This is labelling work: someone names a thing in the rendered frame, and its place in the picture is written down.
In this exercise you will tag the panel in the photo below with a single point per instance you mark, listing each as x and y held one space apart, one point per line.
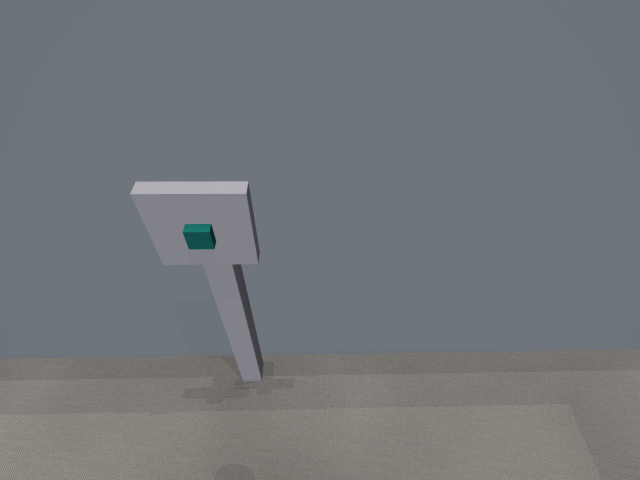
165 208

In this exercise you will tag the button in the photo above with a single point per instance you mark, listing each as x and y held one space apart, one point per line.
199 236

